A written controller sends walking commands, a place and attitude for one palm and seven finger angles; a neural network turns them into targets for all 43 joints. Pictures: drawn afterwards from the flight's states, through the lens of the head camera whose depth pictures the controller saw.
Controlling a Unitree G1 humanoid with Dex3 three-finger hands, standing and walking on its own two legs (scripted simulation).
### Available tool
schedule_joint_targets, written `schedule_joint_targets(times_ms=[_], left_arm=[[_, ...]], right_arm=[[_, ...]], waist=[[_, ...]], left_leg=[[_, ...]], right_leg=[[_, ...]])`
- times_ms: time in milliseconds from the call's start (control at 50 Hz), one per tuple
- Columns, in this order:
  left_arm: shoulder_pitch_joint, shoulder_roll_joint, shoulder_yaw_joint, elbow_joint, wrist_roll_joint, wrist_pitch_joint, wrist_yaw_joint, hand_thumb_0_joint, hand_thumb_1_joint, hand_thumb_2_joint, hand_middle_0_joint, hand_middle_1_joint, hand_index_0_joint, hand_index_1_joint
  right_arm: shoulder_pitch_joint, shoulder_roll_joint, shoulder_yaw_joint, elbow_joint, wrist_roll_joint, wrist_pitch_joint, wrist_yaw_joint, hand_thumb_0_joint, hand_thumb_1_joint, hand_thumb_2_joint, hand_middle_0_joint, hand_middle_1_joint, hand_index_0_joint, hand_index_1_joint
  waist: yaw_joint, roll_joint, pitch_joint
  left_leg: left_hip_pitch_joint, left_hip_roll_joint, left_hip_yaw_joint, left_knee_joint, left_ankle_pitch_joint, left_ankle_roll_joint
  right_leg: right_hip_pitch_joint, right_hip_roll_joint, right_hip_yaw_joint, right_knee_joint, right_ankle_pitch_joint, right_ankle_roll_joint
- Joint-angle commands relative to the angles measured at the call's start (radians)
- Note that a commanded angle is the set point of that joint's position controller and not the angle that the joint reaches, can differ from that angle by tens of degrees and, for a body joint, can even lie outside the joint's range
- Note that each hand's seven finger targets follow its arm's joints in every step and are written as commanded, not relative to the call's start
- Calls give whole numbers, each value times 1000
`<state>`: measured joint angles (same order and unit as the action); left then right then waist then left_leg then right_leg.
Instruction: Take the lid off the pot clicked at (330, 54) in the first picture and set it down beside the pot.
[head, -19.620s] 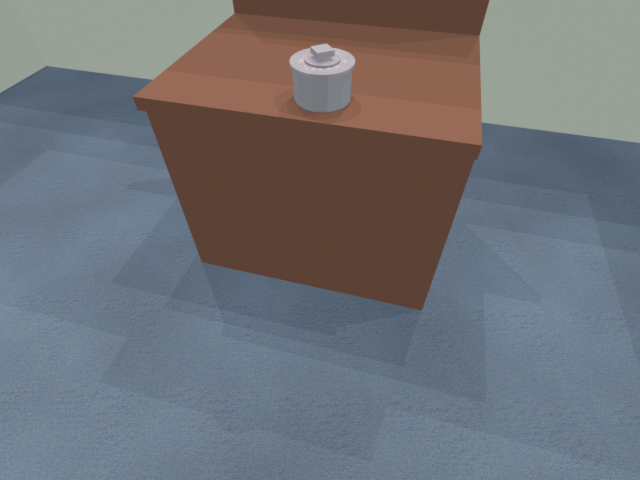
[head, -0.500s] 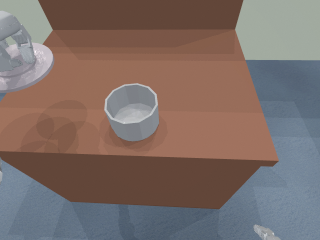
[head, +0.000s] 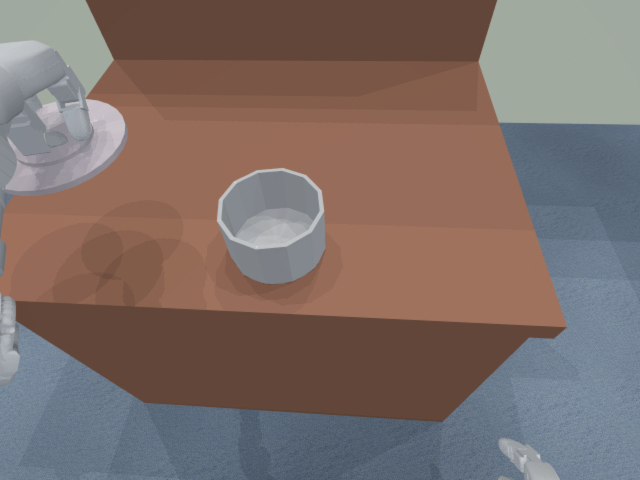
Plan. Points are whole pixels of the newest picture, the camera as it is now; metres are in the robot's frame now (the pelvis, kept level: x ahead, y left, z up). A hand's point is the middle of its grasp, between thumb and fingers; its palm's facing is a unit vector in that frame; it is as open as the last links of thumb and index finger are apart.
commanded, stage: lower the lid onto the table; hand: left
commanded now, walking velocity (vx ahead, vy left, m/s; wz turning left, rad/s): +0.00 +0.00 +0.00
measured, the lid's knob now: (44, 125) +0.47 +0.33 +0.20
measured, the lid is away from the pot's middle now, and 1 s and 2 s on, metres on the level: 0.25 0.25 0.24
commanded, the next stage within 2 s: none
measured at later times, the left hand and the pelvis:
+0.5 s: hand (66, 156) +0.44 +0.30 +0.18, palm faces -0.36 -0.06 -0.93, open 4.6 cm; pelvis +0.00 +0.00 +0.00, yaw +0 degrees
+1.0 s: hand (76, 175) +0.45 +0.31 +0.14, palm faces -0.42 -0.09 -0.90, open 4.6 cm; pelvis +0.01 +0.00 +0.00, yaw -1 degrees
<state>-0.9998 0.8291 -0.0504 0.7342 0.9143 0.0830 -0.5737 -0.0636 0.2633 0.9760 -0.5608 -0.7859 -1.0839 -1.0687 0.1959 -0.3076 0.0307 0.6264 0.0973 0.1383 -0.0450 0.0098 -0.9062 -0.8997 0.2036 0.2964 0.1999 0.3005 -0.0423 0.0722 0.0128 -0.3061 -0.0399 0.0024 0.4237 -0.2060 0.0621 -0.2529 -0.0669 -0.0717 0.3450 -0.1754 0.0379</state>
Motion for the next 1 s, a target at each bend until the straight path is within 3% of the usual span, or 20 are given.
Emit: schedule_joint_targets(times_ms=[0,80,120,140,220,260,340,420,480,520,560,580,620,700,740,780,820,860,920,980], left_arm=[[-585,373,134,-253,25,1,72,0,571,1120,-791,-936,-1081,-1072],[-573,431,186,-249,24,-20,86,0,571,1120,-791,-936,-1081,-1072],[-536,365,138,-170,17,-20,78,0,571,1120,-791,-936,-1081,-1072],[-509,392,161,-130,17,-21,79,0,571,1120,-791,-936,-1081,-1072],[-569,400,153,-228,21,-44,92,0,571,1120,-791,-936,-1081,-1072],[-517,374,139,-147,7,-46,92,0,571,1120,-791,-936,-1081,-1072],[-576,323,82,-128,5,-63,88,0,571,1120,-791,-936,-1081,-1072],[-589,384,134,-190,10,-96,108,0,571,1120,-791,-936,-1081,-1072],[-531,412,174,-146,1,-103,109,0,571,1120,-791,-936,-1081,-1072],[-511,355,129,-83,-4,-99,100,0,571,1120,-791,-936,-1081,-1072],[-484,404,167,-76,1,-103,108,0,571,1120,-791,-936,-1081,-1072],[-528,419,174,-149,8,-112,111,0,571,1120,-791,-936,-1081,-1072],[-496,398,171,-155,10,-114,113,0,571,1120,-791,-936,-1081,-1072],[-424,422,196,-31,6,-119,109,0,571,1120,-791,-936,-1081,-1072],[-484,399,164,-95,6,-125,111,0,571,1120,-791,-936,-1081,-1072],[-524,439,195,-218,8,-140,125,0,571,1120,-791,-936,-1081,-1072],[-426,388,177,-104,4,-136,122,0,571,1120,-791,-936,-1081,-1072],[-412,423,202,-66,-10,-142,120,0,571,1120,-791,-936,-1081,-1072],[-454,355,142,-94,-6,-147,119,0,571,1120,-791,-936,-1081,-1072],[-477,390,166,-141,-7,-162,127,0,571,1120,-791,-936,-1081,-1072]], right_arm=[[-17,-148,-49,-113,-1,-35,-11,0,-900,-900,200,300,200,300],[-2,-150,-48,-110,-5,-41,-17,0,-900,-900,200,300,200,300],[-4,-145,-45,-104,-2,-40,-20,0,-900,-900,200,300,200,300],[3,-152,-47,-100,0,-38,-19,0,-900,-900,200,300,200,300],[-1,-149,-49,-110,-2,-42,-22,0,-900,-900,200,300,200,300],[21,-157,-53,-93,-2,-44,-25,0,-900,-900,200,300,200,300],[25,-152,-50,-80,1,-49,-36,0,-900,-900,200,300,200,300],[39,-154,-53,-78,-7,-65,-45,0,-900,-900,200,300,200,300],[55,-161,-54,-64,-10,-59,-39,0,-900,-900,200,300,200,300],[52,-160,-54,-60,-6,-53,-36,0,-900,-900,200,300,200,300],[52,-171,-61,-66,-8,-51,-31,0,-900,-900,200,300,200,300],[53,-166,-60,-70,-9,-47,-28,0,-900,-900,200,300,200,300],[44,-159,-62,-80,-10,-47,-26,0,-900,-900,200,300,200,300],[52,-165,-61,-73,-8,-30,-22,0,-900,-900,200,300,200,300],[50,-161,-63,-77,-7,-28,-24,0,-900,-900,200,300,200,300],[53,-160,-68,-88,-12,-31,-22,0,-900,-900,200,300,200,300],[65,-156,-66,-73,-14,-33,-26,0,-900,-900,200,300,200,300],[68,-170,-66,-66,-11,-28,-26,0,-900,-900,200,300,200,300],[64,-158,-67,-65,-10,-27,-26,0,-900,-900,200,300,200,300],[70,-161,-67,-62,-14,-28,-28,0,-900,-900,200,300,200,300]], waist=[[-11,66,-466],[-5,52,-503],[-12,33,-437],[-7,11,-417],[-11,86,-480],[-23,59,-431],[-31,53,-410],[-24,99,-497],[-22,64,-459],[-28,53,-411],[-21,54,-427],[-20,73,-479],[-19,88,-488],[-19,15,-424],[-25,51,-456],[-24,121,-542],[-32,95,-483],[-29,47,-462],[-37,74,-460],[-34,102,-497]], left_leg=[[298,17,-58,-5,409,19],[295,18,-63,-8,431,17],[262,16,-55,-16,377,19],[237,16,-50,-14,359,20],[284,16,-53,-12,401,20],[267,19,-52,-6,383,20],[250,13,-43,-22,271,26],[309,16,-53,-6,379,27],[276,17,-56,-3,407,24],[244,15,-48,-8,370,25],[240,15,-46,3,390,25],[269,17,-50,0,420,23],[290,18,-55,11,477,24],[210,14,-38,11,397,29],[243,17,-41,12,424,30],[333,25,-59,26,545,25],[318,26,-57,36,541,26],[265,21,-47,34,484,29],[287,23,-49,32,483,28],[312,23,-55,39,512,26]], right_leg=[[76,79,-10,9,223,-79],[111,79,-3,16,241,-78],[89,77,-11,6,224,-77],[94,77,-10,6,228,-78],[102,76,-4,12,238,-80],[82,77,-6,-1,225,-79],[68,82,-11,-7,177,-76],[92,81,-4,7,226,-77],[100,81,-5,3,255,-75],[83,80,-12,2,246,-75],[92,76,-3,8,262,-79],[109,79,-2,14,274,-76],[102,79,-2,16,291,-75],[108,77,-3,15,291,-72],[99,76,-4,17,296,-72],[92,82,0,22,307,-71],[50,86,-7,13,286,-68],[76,78,-3,14,299,-70],[44,84,-10,16,278,-69],[48,85,-4,18,285,-70]])
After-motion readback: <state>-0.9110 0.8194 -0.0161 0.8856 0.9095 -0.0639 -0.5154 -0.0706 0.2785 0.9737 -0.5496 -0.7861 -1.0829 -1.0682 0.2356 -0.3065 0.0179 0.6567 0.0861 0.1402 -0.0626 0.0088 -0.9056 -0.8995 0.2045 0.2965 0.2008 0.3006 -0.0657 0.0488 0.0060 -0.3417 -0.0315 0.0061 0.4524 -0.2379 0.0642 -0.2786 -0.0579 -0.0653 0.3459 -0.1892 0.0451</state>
